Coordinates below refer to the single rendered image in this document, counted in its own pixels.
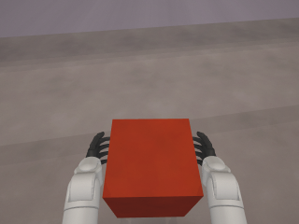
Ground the robot left hand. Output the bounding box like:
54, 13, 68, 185
86, 132, 110, 164

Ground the robot right hand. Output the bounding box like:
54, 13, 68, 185
192, 132, 216, 166

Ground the robot left forearm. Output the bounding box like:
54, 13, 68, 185
62, 157, 103, 224

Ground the robot right forearm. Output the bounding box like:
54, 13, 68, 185
202, 156, 248, 224

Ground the carton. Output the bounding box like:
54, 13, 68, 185
102, 119, 204, 218

